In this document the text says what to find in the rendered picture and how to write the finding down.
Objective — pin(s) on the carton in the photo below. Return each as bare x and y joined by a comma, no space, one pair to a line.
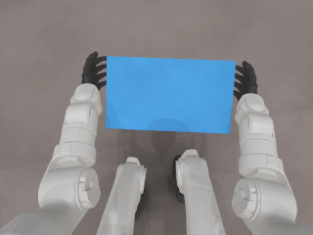
163,94

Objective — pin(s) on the left robot forearm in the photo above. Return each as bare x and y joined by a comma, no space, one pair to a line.
79,132

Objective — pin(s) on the robot right shin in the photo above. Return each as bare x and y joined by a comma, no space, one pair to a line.
192,152

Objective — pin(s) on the robot right thigh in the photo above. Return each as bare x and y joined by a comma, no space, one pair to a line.
202,212

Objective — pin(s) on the left robot hand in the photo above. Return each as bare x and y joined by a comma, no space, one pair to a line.
90,70

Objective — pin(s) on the robot left upper arm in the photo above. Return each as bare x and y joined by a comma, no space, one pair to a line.
65,196

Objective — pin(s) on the robot right upper arm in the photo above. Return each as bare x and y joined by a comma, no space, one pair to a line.
267,207

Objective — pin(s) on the right robot forearm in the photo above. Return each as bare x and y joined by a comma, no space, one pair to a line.
257,140

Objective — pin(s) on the right robot hand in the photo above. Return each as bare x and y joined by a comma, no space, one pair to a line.
247,80

